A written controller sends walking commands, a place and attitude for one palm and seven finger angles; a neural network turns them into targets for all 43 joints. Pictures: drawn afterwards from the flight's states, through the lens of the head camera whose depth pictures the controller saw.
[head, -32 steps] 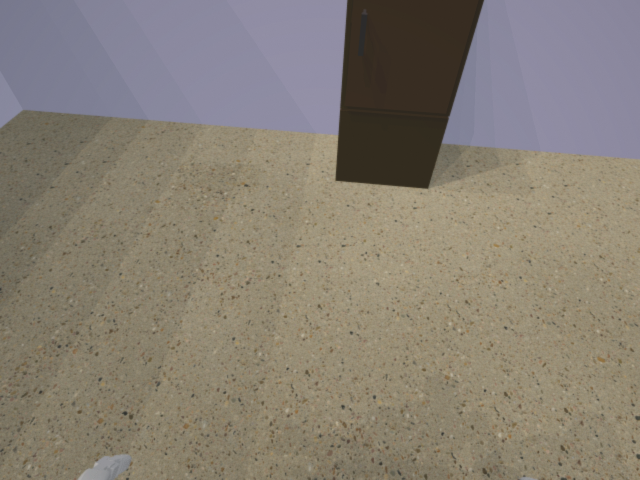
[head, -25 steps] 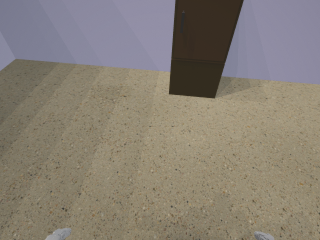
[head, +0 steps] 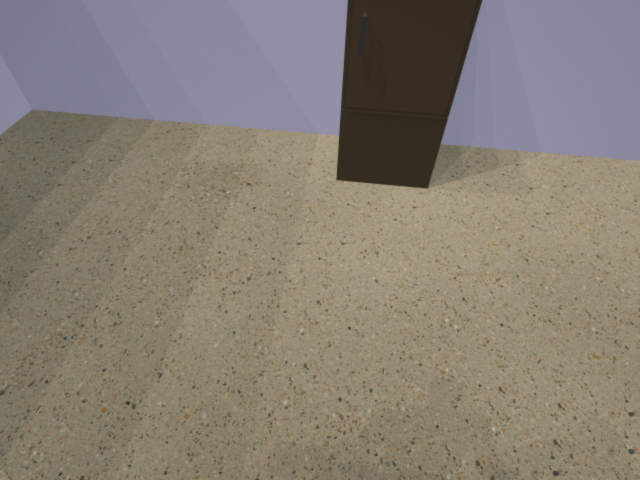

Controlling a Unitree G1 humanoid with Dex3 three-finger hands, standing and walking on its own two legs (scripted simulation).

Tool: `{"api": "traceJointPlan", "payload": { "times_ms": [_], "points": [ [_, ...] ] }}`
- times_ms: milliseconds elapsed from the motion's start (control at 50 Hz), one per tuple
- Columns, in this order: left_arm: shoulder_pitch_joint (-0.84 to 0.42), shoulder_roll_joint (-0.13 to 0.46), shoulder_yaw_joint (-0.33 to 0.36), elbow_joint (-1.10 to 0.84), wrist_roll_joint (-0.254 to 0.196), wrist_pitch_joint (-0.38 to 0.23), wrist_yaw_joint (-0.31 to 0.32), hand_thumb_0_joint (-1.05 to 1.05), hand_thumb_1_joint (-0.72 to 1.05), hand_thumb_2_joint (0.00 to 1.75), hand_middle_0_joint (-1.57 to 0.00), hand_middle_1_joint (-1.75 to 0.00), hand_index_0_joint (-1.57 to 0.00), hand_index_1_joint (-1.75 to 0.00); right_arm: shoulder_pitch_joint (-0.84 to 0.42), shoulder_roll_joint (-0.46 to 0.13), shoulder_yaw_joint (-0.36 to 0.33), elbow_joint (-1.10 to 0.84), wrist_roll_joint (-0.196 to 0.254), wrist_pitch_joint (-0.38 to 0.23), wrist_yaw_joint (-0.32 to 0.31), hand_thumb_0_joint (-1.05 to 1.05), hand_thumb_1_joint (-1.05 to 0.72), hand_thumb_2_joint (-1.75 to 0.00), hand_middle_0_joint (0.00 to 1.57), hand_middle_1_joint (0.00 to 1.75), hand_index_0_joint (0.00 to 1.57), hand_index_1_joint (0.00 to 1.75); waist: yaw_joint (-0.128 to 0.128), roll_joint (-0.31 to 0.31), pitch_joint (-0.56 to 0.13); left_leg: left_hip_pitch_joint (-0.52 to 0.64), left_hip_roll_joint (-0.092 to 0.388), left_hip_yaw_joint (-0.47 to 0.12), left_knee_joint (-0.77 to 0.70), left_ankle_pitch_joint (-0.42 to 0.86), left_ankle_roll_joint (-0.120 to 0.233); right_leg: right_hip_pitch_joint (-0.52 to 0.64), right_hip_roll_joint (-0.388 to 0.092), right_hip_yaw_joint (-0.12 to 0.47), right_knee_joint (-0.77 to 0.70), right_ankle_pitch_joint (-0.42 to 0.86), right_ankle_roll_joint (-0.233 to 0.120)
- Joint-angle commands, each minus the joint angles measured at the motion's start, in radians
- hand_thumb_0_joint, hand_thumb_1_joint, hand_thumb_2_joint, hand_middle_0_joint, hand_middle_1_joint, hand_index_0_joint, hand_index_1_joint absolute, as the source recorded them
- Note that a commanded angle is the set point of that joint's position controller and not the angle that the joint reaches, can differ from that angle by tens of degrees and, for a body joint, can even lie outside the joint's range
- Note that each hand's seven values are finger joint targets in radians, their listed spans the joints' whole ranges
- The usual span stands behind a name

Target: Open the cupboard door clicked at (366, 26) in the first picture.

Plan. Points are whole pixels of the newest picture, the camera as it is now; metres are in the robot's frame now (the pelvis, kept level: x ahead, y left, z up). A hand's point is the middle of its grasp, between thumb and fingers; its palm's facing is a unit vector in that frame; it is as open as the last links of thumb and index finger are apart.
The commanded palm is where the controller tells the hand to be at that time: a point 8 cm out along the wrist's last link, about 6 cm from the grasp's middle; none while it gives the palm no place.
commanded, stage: stand and wait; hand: left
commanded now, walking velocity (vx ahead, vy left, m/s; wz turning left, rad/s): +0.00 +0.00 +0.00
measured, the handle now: (362, 34) +1.57 -0.06 -0.05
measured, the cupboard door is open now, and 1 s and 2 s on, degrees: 0 0 0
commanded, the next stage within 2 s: look at it before walking up in 0.24 s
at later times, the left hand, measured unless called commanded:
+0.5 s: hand out of the picture +0.07 +0.24 -0.16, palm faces -0.03 -0.95 -0.33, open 7.4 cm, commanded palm none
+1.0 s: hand out of the picture +0.08 +0.24 -0.16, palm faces -0.02 -0.95 -0.33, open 7.4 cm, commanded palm none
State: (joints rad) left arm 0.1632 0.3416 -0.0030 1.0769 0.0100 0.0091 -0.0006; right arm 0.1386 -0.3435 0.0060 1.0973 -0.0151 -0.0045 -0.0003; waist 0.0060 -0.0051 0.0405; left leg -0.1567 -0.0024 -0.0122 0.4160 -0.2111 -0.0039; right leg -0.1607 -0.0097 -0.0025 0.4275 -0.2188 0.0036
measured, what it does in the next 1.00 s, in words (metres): stands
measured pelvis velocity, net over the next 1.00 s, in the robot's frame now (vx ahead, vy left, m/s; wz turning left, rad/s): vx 0.02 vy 0.00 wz -0.01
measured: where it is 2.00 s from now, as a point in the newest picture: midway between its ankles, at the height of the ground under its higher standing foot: (345, 443)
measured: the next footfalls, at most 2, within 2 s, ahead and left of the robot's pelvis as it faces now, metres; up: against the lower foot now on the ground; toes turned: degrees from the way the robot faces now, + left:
left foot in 1.68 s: +0.41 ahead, +0.05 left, +0.00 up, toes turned -5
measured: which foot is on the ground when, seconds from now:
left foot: down 0.00-1.00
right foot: down 0.00-1.00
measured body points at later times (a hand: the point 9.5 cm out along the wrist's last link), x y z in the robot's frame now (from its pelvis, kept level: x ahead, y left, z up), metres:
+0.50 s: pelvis +0.00 +0.00 +0.00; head +0.00 +0.00 +0.45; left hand +0.08 +0.29 -0.13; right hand +0.07 -0.30 -0.13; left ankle +0.01 +0.12 -0.74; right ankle +0.01 -0.12 -0.74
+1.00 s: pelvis +0.02 +0.00 +0.00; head +0.02 +0.00 +0.45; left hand +0.08 +0.29 -0.14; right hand +0.10 -0.29 -0.13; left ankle +0.01 +0.12 -0.74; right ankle +0.01 -0.12 -0.74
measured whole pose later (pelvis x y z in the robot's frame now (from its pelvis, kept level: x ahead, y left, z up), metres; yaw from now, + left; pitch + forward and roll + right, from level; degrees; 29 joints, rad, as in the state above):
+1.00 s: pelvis +0.02 +0.00 +0.00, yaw -1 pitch -2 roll +0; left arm 0.16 0.33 0.00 1.09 0.01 0.01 0.01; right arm 0.11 -0.32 0.01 1.11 -0.02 -0.01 0.00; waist 0.02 -0.01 0.02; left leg -0.14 0.00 0.00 0.39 -0.22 -0.01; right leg -0.15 0.00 0.01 0.41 -0.22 0.00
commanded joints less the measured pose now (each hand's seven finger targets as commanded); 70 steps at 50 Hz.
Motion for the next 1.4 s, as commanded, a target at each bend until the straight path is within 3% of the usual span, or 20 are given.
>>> {"api": "traceJointPlan", "payload": {
  "times_ms": [0, 260, 480, 880, 920, 960, 1000, 1060, 1100, 1120, 1160, 1180, 1200, 1220, 1240, 1260, 1280, 1300, 1340, 1380],
  "points": [
    [-0.063, 0.207, 0.035, -0.066, 0.0, -0.03, 0.01, 0.0, 0.9, 0.9, -0.2, -0.3, -0.2, -0.3, -0.069, -0.205, -0.041, -0.066, 0.005, -0.025, -0.009, 0.0, -0.9, -0.9, 0.2, 0.3, 0.2, 0.3, -0.004, 0.006, -0.036, -0.024, 0.106, -0.099, -0.093, 0.026, 0.038, -0.024, -0.109, 0.118, -0.111, -0.02, -0.037],
    [-0.066, 0.208, 0.036, -0.059, 0.001, -0.032, 0.01, 0.0, 0.9, 0.9, -0.2, -0.3, -0.2, -0.3, -0.057, -0.199, -0.041, -0.048, 0.005, -0.025, -0.007, 0.0, -0.9, -0.9, 0.2, 0.3, 0.2, 0.3, -0.002, -0.005, -0.033, -0.031, 0.108, -0.102, -0.1, 0.018, 0.034, -0.031, -0.109, 0.124, -0.122, -0.044, -0.036],
    [-0.069, 0.207, 0.035, -0.058, 0.001, -0.037, 0.011, 0.0, 0.9, 0.9, -0.2, -0.3, -0.2, -0.3, -0.061, -0.199, -0.039, -0.047, 0.007, -0.029, -0.009, 0.0, -0.9, -0.9, 0.2, 0.3, 0.2, 0.3, -0.004, 0.001, -0.062, -0.003, 0.116, -0.096, -0.091, 0.104, 0.031, 0.0, -0.113, 0.114, -0.109, 0.074, -0.036],
    [-0.068, 0.206, 0.035, -0.051, 0.001, -0.035, 0.01, 0.0, 0.9, 0.9, -0.2, -0.3, -0.2, -0.3, -0.083, -0.205, -0.039, -0.048, 0.009, -0.029, -0.011, 0.0, -0.9, -0.9, 0.2, 0.3, 0.2, 0.3, -0.002, 0.004, -0.08, 0.034, 0.122, -0.097, -0.105, 0.15, 0.032, 0.024, -0.113, 0.101, -0.109, 0.127, -0.031],
    [0.003, 0.082, 0.009, -0.02, 0.001, -0.013, 0.014, 0.0, 0.9, 0.9, -0.2, -0.3, -0.2, -0.3, -0.016, -0.08, -0.009, -0.02, 0.0, -0.012, -0.007, 0.0, -0.9, -0.9, 0.2, 0.3, 0.2, 0.3, -0.004, 0.007, -0.091, 0.039, 0.115, -0.067, -0.088, 0.023, 0.013, 0.013, -0.099, 0.102, -0.102, -0.021, -0.017],
    [0.03, 0.085, 0.015, -0.02, 0.008, -0.001, 0.004, 0.0, 0.9, 0.9, -0.2, -0.3, -0.2, -0.3, 0.016, -0.083, -0.015, -0.019, -0.006, -0.003, -0.004, 0.0, -0.9, -0.9, 0.2, 0.3, 0.2, 0.3, -0.004, 0.013, -0.046, 0.001, 0.113, -0.061, -0.087, -0.189, 0.019, -0.041, -0.081, 0.118, -0.094, -0.214, -0.03],
    [0.042, 0.088, 0.024, -0.035, 0.012, 0.004, -0.008, 0.0, 0.9, 0.9, -0.2, -0.3, -0.2, -0.3, 0.026, -0.1, -0.026, -0.029, -0.01, -0.001, -0.003, 0.0, -0.9, -0.9, 0.2, 0.3, 0.2, 0.3, -0.005, 0.03, 0.028, -0.046, 0.128, -0.081, -0.112, -0.349, 0.033, -0.116, -0.051, 0.121, -0.062, -0.304, -0.04],
    [0.071, 0.056, 0.035, -0.064, 0.015, -0.002, -0.02, 0.0, 0.9, 0.9, -0.2, -0.3, -0.2, -0.3, 0.075, -0.129, -0.048, -0.043, -0.009, -0.007, -0.006, 0.0, -0.9, -0.9, 0.2, 0.3, 0.2, 0.3, -0.015, 0.1, 0.087, -0.031, 0.21, -0.17, -0.163, -0.457, 0.089, -0.228, 0.008, 0.064, 0.096, -0.281, -0.041],
    [0.066, 0.014, 0.036, -0.087, 0.014, -0.014, -0.025, 0.0, 0.9, 0.9, -0.2, -0.3, -0.2, -0.3, 0.125, -0.144, -0.065, -0.046, -0.004, -0.02, -0.011, 0.0, -0.9, -0.9, 0.2, 0.3, 0.2, 0.3, -0.027, 0.155, 0.098, 0.044, 0.305, -0.238, -0.188, -0.35, 0.149, -0.311, 0.024, -0.021, 0.239, -0.205, -0.026],
    [0.061, 0.0, 0.037, -0.099, 0.014, -0.022, -0.027, 0.0, 0.9, 0.9, -0.2, -0.3, -0.2, -0.3, 0.148, -0.133, -0.069, -0.044, -0.005, -0.027, -0.012, 0.0, -0.9, -0.9, 0.2, 0.3, 0.2, 0.3, -0.033, 0.157, 0.08, 0.09, 0.317, -0.226, -0.163, -0.226, 0.166, -0.33, 0.008, -0.021, 0.249, -0.229, -0.023],
    [0.103, -0.018, 0.044, -0.097, 0.012, -0.036, -0.028, 0.0, 0.9, 0.9, -0.2, -0.3, -0.2, -0.3, 0.15, -0.103, -0.069, -0.045, -0.005, -0.034, -0.014, 0.0, -0.9, -0.9, 0.2, 0.3, 0.2, 0.3, -0.009, 0.134, 0.059, 0.075, 0.302, -0.133, -0.053, -0.008, 0.148, -0.242, -0.006, -0.04, 0.169, -0.212, -0.025],
    [0.185, -0.023, 0.051, -0.069, 0.014, -0.041, -0.028, 0.0, 0.9, 0.9, -0.2, -0.3, -0.2, -0.3, 0.125, -0.086, -0.064, -0.052, -0.005, -0.034, -0.014, 0.0, -0.9, -0.9, 0.2, 0.3, 0.2, 0.3, 0.033, 0.094, 0.031, -0.031, 0.246, -0.041, 0.075, 0.022, 0.103, -0.065, -0.002, -0.04, 0.062, -0.123, -0.039],
    [0.31, 0.03, 0.068, -0.028, 0.018, -0.051, -0.02, 0.0, 0.9, 0.9, -0.2, -0.3, -0.2, -0.3, 0.087, -0.031, -0.056, -0.074, 0.002, -0.038, -0.011, 0.0, -0.9, -0.9, 0.2, 0.3, 0.2, 0.3, 0.088, -0.082, -0.003, -0.252, 0.146, 0.086, 0.328, -0.025, 0.04, 0.165, -0.11, 0.162, -0.054, -0.088, -0.083],
    [0.458, 0.128, 0.093, 0.013, 0.017, -0.061, -0.002, 0.0, 0.9, 0.9, -0.2, -0.3, -0.2, -0.3, 0.008, 0.041, -0.037, -0.136, 0.005, -0.051, -0.002, 0.0, -0.9, -0.9, 0.2, 0.3, 0.2, 0.3, 0.136, -0.356, -0.008, -0.529, 0.026, 0.177, 0.586, -0.332, -0.007, 0.32, -0.344, 0.537, -0.193, 0.05, -0.18],
    [0.51, 0.113, 0.083, 0.033, 0.001, -0.066, 0.013, 0.0, 0.9, 0.9, -0.2, -0.3, -0.2, -0.3, -0.041, -0.006, -0.046, -0.152, -0.002, -0.056, -0.004, 0.0, -0.9, -0.9, 0.2, 0.3, 0.2, 0.3, 0.144, -0.257, 0.017, -0.576, 0.062, 0.07, 0.675, -0.358, 0.001, 0.306, -0.371, 0.58, -0.174, 0.188, -0.229],
    [0.482, 0.073, 0.077, 0.035, 0.005, -0.069, 0.017, 0.0, 0.9, 0.9, -0.2, -0.3, -0.2, -0.3, -0.059, 0.009, -0.052, -0.146, -0.004, -0.058, -0.003, 0.0, -0.9, -0.9, 0.2, 0.3, 0.2, 0.3, 0.129, -0.221, 0.074, -0.602, 0.092, 0.046, 0.724, -0.301, 0.004, 0.265, -0.345, 0.532, -0.166, 0.26, -0.244],
    [0.454, 0.034, 0.069, 0.026, 0.008, -0.068, 0.019, 0.0, 0.9, 0.9, -0.2, -0.3, -0.2, -0.3, -0.063, 0.026, -0.051, -0.141, -0.004, -0.058, -0.002, 0.0, -0.9, -0.9, 0.2, 0.3, 0.2, 0.3, 0.106, -0.097, 0.093, -0.613, 0.11, 0.044, 0.745, -0.255, -0.002, 0.242, -0.334, 0.489, -0.16, 0.261, -0.261],
    [0.42, 0.015, 0.062, 0.013, 0.012, -0.069, 0.02, 0.0, 0.9, 0.9, -0.2, -0.3, -0.2, -0.3, -0.05, 0.044, -0.051, -0.135, -0.006, -0.055, 0.002, 0.0, -0.9, -0.9, 0.2, 0.3, 0.2, 0.3, 0.08, -0.043, 0.093, -0.6, 0.121, 0.044, 0.737, -0.218, -0.008, 0.212, -0.31, 0.431, -0.159, 0.242, -0.252],
    [0.382, -0.018, 0.055, 0.004, 0.012, -0.078, 0.02, 0.0, 0.9, 0.9, -0.2, -0.3, -0.2, -0.3, -0.024, 0.073, -0.055, -0.116, -0.007, -0.043, 0.013, 0.0, -0.9, -0.9, 0.2, 0.3, 0.2, 0.3, 0.042, -0.025, 0.093, -0.551, 0.122, 0.071, 0.709, -0.13, -0.024, 0.144, -0.255, 0.322, -0.191, 0.238, -0.217],
    [0.377, -0.034, 0.051, 0.006, 0.012, -0.086, 0.021, 0.0, 0.9, 0.9, -0.2, -0.3, -0.2, -0.3, 0.002, 0.091, -0.058, -0.117, -0.006, -0.031, 0.019, 0.0, -0.9, -0.9, 0.2, 0.3, 0.2, 0.3, 0.016, -0.065, 0.076, -0.532, 0.115, 0.088, 0.673, -0.049, -0.037, 0.117, -0.213, 0.243, -0.212, 0.274, -0.192]
  ]
}}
